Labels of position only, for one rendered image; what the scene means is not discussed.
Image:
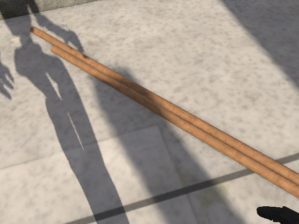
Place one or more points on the right robot hand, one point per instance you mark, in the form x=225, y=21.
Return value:
x=283, y=215

